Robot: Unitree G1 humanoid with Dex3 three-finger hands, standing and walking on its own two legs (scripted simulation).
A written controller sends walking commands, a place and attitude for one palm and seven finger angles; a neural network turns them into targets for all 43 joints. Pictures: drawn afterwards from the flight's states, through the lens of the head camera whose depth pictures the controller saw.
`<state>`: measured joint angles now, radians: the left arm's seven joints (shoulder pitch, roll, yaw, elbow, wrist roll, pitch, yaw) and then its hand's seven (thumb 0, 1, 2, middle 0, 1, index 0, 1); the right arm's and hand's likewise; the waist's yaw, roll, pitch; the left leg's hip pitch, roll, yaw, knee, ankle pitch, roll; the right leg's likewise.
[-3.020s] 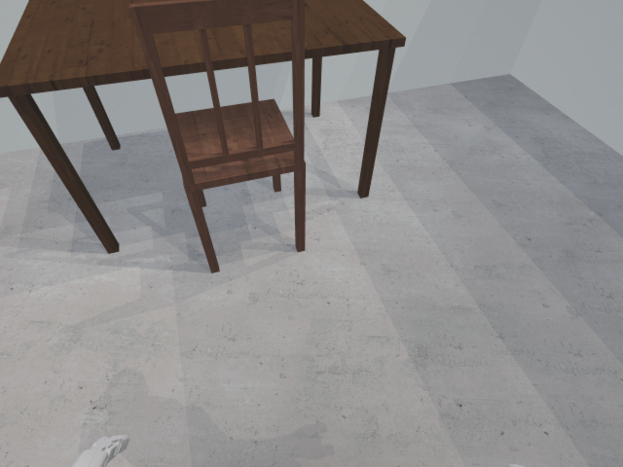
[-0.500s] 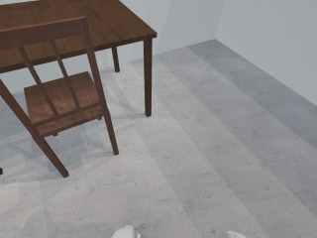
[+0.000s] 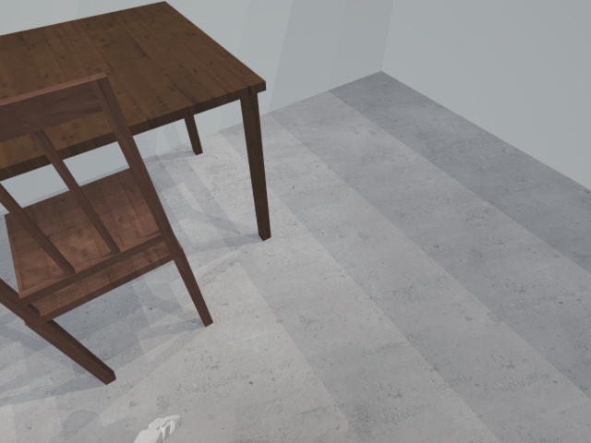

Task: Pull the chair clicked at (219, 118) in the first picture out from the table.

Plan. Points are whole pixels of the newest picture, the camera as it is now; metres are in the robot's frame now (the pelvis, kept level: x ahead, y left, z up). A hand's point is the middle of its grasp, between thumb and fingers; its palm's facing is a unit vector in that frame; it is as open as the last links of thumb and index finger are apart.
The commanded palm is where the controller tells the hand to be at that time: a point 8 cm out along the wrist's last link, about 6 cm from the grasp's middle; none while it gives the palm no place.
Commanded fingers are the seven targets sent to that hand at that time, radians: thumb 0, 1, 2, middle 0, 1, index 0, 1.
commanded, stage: turn to face it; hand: left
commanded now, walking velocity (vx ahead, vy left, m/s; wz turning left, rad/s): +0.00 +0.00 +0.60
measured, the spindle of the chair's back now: (27, 223) +0.52 +0.51 -0.05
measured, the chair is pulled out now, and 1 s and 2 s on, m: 0.00 0.00 0.00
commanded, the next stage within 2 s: take the last steps up to it in 0.94 s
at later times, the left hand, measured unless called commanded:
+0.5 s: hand out of the picture -0.07 +0.24 -0.19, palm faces +0.38 -0.89 -0.25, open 7.3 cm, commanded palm none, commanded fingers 0.00 0.90 0.90 -0.20 -0.30 -0.20 -0.30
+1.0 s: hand out of the picture -0.03 +0.25 -0.15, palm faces +0.48 -0.85 -0.23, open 7.3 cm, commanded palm none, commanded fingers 0.00 0.90 0.90 -0.20 -0.30 -0.20 -0.30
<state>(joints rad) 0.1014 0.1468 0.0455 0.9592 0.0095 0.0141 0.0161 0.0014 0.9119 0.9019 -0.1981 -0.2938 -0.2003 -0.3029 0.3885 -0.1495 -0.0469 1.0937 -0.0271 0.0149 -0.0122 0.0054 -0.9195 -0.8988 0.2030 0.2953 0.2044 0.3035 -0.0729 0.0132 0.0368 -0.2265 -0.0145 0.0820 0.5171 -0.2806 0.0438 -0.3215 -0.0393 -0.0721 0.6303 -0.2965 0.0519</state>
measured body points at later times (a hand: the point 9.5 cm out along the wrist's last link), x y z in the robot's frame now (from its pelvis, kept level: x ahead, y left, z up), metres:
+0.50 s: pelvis -0.02 +0.03 -0.02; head +0.01 +0.07 +0.43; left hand -0.09 +0.29 -0.17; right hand +0.21 -0.19 -0.12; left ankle -0.03 +0.12 -0.74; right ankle +0.02 -0.11 -0.73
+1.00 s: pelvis -0.02 +0.03 +0.01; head +0.00 +0.04 +0.45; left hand -0.05 +0.29 -0.13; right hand +0.11 -0.16 -0.15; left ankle -0.04 +0.12 -0.73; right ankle +0.03 -0.09 -0.71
